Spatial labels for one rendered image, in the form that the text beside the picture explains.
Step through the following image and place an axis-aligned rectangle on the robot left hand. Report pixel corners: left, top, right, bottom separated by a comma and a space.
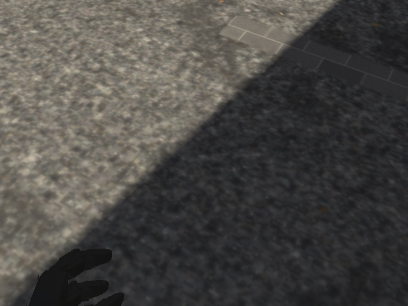
29, 249, 124, 306

